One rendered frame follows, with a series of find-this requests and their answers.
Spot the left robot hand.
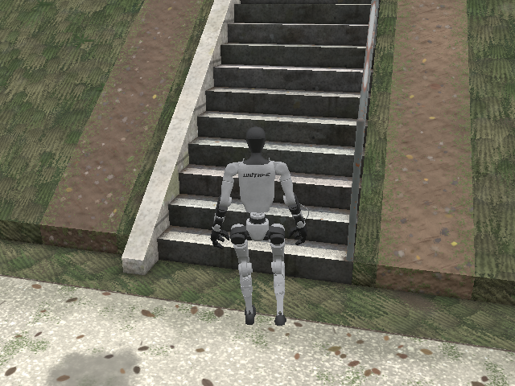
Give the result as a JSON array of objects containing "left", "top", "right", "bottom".
[{"left": 210, "top": 230, "right": 229, "bottom": 249}]

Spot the humanoid robot torso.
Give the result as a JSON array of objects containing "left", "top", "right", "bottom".
[{"left": 238, "top": 158, "right": 275, "bottom": 241}]

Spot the left robot upper arm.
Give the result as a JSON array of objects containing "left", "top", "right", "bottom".
[{"left": 219, "top": 162, "right": 240, "bottom": 207}]

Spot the robot right forearm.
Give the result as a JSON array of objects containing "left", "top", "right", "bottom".
[{"left": 288, "top": 193, "right": 306, "bottom": 228}]

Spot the right robot hand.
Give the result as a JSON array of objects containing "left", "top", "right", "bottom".
[{"left": 289, "top": 225, "right": 307, "bottom": 245}]

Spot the right robot upper arm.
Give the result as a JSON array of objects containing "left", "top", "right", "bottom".
[{"left": 273, "top": 161, "right": 296, "bottom": 206}]

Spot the robot left forearm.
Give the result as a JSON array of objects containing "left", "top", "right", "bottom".
[{"left": 212, "top": 195, "right": 228, "bottom": 232}]

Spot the left robot shin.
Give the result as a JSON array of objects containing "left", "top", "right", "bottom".
[{"left": 238, "top": 263, "right": 253, "bottom": 314}]

